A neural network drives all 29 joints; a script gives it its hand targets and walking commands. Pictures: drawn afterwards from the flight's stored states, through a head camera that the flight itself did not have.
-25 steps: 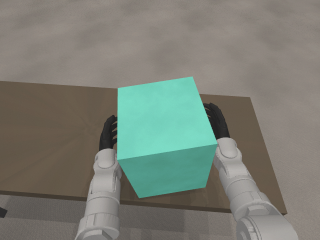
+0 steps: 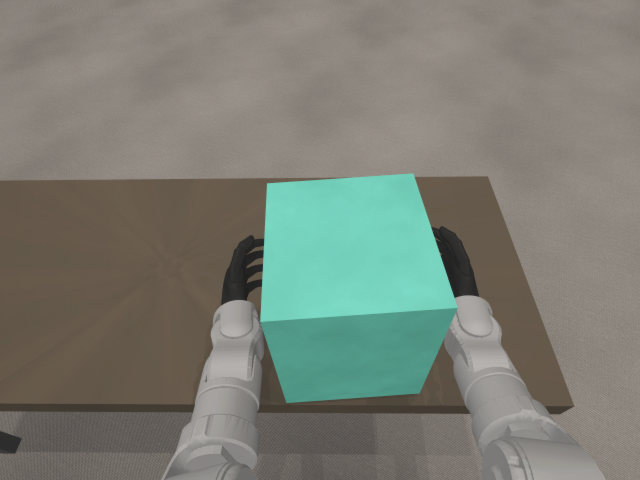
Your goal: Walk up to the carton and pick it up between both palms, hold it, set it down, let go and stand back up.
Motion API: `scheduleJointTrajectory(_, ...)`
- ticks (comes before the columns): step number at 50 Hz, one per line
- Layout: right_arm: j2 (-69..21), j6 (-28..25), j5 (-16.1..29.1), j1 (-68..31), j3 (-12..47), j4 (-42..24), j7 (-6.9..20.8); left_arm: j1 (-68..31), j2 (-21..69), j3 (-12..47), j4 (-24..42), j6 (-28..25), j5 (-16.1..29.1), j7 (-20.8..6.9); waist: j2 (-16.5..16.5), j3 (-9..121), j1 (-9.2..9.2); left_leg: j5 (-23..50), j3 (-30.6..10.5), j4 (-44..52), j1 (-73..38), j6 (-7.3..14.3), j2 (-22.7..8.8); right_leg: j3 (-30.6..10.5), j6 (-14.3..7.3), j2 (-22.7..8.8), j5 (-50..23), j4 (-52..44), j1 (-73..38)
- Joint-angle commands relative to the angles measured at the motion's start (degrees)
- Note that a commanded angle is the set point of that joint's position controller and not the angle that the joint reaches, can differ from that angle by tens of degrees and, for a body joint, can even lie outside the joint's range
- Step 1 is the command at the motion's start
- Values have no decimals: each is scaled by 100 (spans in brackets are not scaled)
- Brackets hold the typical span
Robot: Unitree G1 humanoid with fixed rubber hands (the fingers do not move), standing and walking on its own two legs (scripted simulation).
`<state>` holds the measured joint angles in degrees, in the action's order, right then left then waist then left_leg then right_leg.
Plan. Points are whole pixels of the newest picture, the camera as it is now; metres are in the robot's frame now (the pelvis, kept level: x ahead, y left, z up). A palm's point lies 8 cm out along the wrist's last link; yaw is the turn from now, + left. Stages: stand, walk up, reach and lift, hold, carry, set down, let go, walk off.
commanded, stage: set down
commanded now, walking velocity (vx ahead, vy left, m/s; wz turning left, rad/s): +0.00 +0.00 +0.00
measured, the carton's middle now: (346, 293) +0.37 +0.00 -0.02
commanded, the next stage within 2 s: none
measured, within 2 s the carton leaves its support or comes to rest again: rests again in 0.74 s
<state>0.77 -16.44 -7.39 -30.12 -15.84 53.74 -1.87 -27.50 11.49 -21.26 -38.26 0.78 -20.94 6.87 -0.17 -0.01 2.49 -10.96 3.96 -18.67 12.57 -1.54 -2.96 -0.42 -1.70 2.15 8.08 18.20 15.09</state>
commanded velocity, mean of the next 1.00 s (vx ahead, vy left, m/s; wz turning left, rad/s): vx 0.00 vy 0.00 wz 0.00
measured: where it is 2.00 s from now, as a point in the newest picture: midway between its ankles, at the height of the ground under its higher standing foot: outside the picture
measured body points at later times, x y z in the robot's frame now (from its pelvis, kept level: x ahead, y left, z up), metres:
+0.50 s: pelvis +0.01 +0.00 +0.00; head +0.04 +0.02 +0.45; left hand +0.37 +0.16 +0.01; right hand +0.38 -0.14 +0.01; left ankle -0.02 +0.13 -0.75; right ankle +0.01 -0.10 -0.75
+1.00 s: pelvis +0.00 -0.01 +0.00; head +0.07 +0.01 +0.44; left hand +0.37 +0.16 +0.00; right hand +0.39 -0.13 +0.01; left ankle -0.02 +0.13 -0.75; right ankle +0.01 -0.10 -0.75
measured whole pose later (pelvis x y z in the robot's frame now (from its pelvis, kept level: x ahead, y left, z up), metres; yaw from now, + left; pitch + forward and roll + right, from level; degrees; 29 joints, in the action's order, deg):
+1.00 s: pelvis +0.00 -0.01 +0.00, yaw +3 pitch +11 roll +0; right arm -3.7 -23.4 -20.3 -34.4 -28.0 59.7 -1.4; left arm -30.2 8.3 -26.2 -47.9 -15.9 -20.6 6.2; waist 1.9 3.7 0.3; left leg -9.5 1.1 -18.8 20.7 -2.3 -3.0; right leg 3.4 -2.6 1.8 7.7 17.7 21.6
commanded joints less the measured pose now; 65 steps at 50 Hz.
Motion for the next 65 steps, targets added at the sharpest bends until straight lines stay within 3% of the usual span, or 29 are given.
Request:
scheduleJointTrajectory(1, -3116, -487, -553, -4222, 1887, -1133, 653, -4075, 2359, 1710, 559, -1068, 327, -393, 888, 3815, 199, 1250, 334, 222, 574, 201, 305, 223, 484, -170, -3297, 629, -2753)
scheduleJointTrajectory(4, -3155, -382, -816, -3794, 1348, -517, 651, -4140, 2518, 1705, 317, -1121, 310, -443, 717, 3646, -62, 933, 320, 308, 438, 147, 255, 284, 413, -160, -2519, 354, -2260)
scheduleJointTrajectory(6, -3217, -330, -1154, -3489, 927, -148, 590, -4602, 2682, 1971, 431, -1204, 473, -485, 387, 3991, -477, 913, 241, 255, 201, 47, 248, 378, 392, -164, -2443, 294, -2008)
scheduleJointTrajectory(7, -3320, -319, -1258, -3268, 823, 108, 549, -4444, 2629, 1949, 381, -1224, 383, -514, 323, 3887, -569, 935, 251, 195, 227, 58, 280, 319, 399, -229, -2611, 293, -2185)
scheduleJointTrajectory(9, -3308, -292, -1429, -3157, 470, 338, 542, -4510, 2689, 1943, 259, -1239, 329, -529, 23, 3893, -735, 932, 196, 176, 104, -39, 299, 413, 387, -210, -2449, 269, -2013)
scheduleJointTrajectory(13, -3319, -306, -1450, -3024, 235, 724, 506, -4398, 2533, 1860, 77, -1270, 187, -597, -187, 3400, -819, 1011, 88, 116, 96, -71, 338, 420, 395, -254, -2566, 309, -2021)
scheduleJointTrajectory(14, -3370, -318, -1377, -3146, 203, 700, 533, -4451, 2501, 1782, 169, -1253, 148, -588, -414, 3338, -693, 1006, 127, 108, -5, -99, 343, 430, 359, -249, -2257, 263, -1971)
scheduleJointTrajectory(15, -3321, -432, -1400, -3129, 161, 760, 549, -4342, 2646, 1938, 250, -1284, 129, -555, -539, 3362, -765, 1332, 73, 22, -179, -179, 310, 489, 297, -190, -2351, 262, -1795)
scheduleJointTrajectory(17, -3296, -562, -1230, -3269, 278, 635, 558, -4187, 2705, 2071, 207, -1320, 82, -521, -778, 3407, -675, 1717, 23, -123, -367, -266, 289, 473, 262, -163, -2559, 314, -1628)
scheduleJointTrajectory(19, -3105, -667, -1181, -3403, 350, 493, 615, -3808, 2552, 1857, 37, -1218, -106, -516, -776, 2931, -429, 2293, 30, -197, -683, -321, 238, 522, 223, -107, -2404, 210, -1400)
scheduleJointTrajectory(21, -3081, -834, -1024, -3617, 655, 176, 618, -3596, 2719, 1947, 30, -1293, -108, -453, -622, 3054, -254, 3018, 5, -388, -984, -353, 197, 511, 176, 10, -2679, 220, -1267)
scheduleJointTrajectory(22, -2967, -866, -966, -3592, 791, 178, 632, -3159, 2655, 1822, -159, -1266, -248, -442, -546, 2806, -95, 3015, 2, -388, -857, -334, 198, 500, 159, 14, -2697, 197, -1293)
scheduleJointTrajectory(24, -2870, -948, -880, -3866, 959, -163, 671, -3213, 2560, 1745, -257, -1313, -166, -402, -238, 2929, 19, 3099, 3, -342, -773, -288, 160, 526, 137, 79, -2648, 225, -1245)
scheduleJointTrajectory(30, -2814, -979, -948, -3893, 1375, -476, 687, -2924, 2410, 1335, -689, -1623, -85, -416, 788, 2919, 262, 2140, 132, -6, 16, 18, 146, 386, 254, 7, -3000, 367, -1802)
scheduleJointTrajectory(36, -3120, -879, -1451, -3397, 831, -65, 657, -3386, 2547, 1380, -639, -1920, 70, -486, 764, 3480, -157, 1239, 205, 173, 250, 98, 161, 337, 289, -71, -2524, 231, -1716)
scheduleJointTrajectory(37, -3438, -815, -1589, -3388, 696, -16, 665, -3428, 2694, 1319, -554, -1913, -53, -503, 561, 3417, -103, 1067, 222, 200, 425, 99, 206, 303, 293, -155, -2294, 200, -1705)
scheduleJointTrajectory(40, -3144, -931, -1658, -3132, 482, 279, 631, -3403, 2442, 1489, -520, -1951, -75, -465, 80, 3873, -268, 1291, 233, 64, 384, 15, 251, 372, 291, -132, -2539, 323, -1669)
scheduleJointTrajectory(44, -3051, -895, -1700, -3049, 233, 402, 635, -3272, 2213, 1253, -655, -1849, -241, -500, -135, 3497, -239, 1113, 239, 71, 459, 14, 307, 330, 290, -188, -2291, 306, -1653)
scheduleJointTrajectory(47, -3147, -941, -1757, -3061, -8, 357, 592, -2985, 2284, 1082, -882, -1805, -392, -561, 44, 2877, -306, 784, 214, 151, 805, 103, 342, 248, 348, -270, -2121, 222, -1661)
scheduleJointTrajectory(50, -2363, -951, -1713, -2929, -59, 537, 533, -3038, 1445, 808, -929, -1840, -335, -493, 64, 2869, -242, 994, 301, 93, 792, 64, 344, 260, 391, -247, -2578, 439, -1914)
scheduleJointTrajectory(51, -2623, -958, -1863, -3000, -261, 496, 511, -3081, 1775, 809, -987, -1870, -392, -537, 144, 2745, -370, 1055, 215, 100, 748, 76, 335, 324, 416, -224, -2598, 367, -1814)
scheduleJointTrajectory(52, -2488, -1002, -1765, -3050, -109, 387, 520, -3010, 1527, 711, -909, -1908, -435, -490, 106, 2944, -198, 1121, 246, 94, 760, 73, 348, 256, 414, -237, -2651, 395, -1874)
scheduleJointTrajectory(53, -2367, -953, -1766, -3103, -235, 439, 463, -2994, 1489, 593, -946, -1922, -404, -450, 293, 2704, -239, 1030, 219, 85, 823, 128, 327, 259, 428, -229, -2600, 435, -1827)
scheduleJointTrajectory(54, -1923, -989, -1754, -2928, -268, 546, 402, -2955, 1065, 457, -1022, -1990, -377, -395, 305, 2883, -220, 1110, 289, 64, 930, 123, 349, 225, 453, -241, -2871, 504, -1957)
scheduleJointTrajectory(55, -974, -1038, -1409, -2798, -156, 326, 241, -2643, 149, 281, -987, -1991, -213, -257, 324, 3106, -64, 1315, 345, 9, 974, 134, 343, 174, 476, -259, -3318, 634, -2174)
scheduleJointTrajectory(59, -744, -844, -745, -3348, 136, 451, 33, -2948, -12, 216, -759, -2002, 122, 10, 295, 2777, 28, 1345, 259, -119, 1048, 126, 304, 114, 400, -153, -2749, 591, -1980)
scheduleJointTrajectory(60, -676, -765, -611, -3332, 125, 614, 13, -2974, 160, 427, -650, -2006, 275, 86, 176, 2718, -118, 1265, 208, -147, 921, 102, 267, 191, 363, -100, -2398, 530, -1677)
scheduleJointTrajectory(63, -263, -780, 29, -3483, 450, 375, -87, -2898, -181, 570, -581, -2032, 574, 309, -47, 3598, 103, 1820, 221, -504, 560, -3, 254, 150, 234, 3, -2333, 519, -1111)
scheduleJointTrajectory(65, -154, -831, 227, -3596, 530, 368, -64, -2865, -50, 769, -520, -2117, 750, 431, -218, 4311, 133, 2233, 179, -734, 407, -114, 229, 176, 113, 106, -2287, 572, -699)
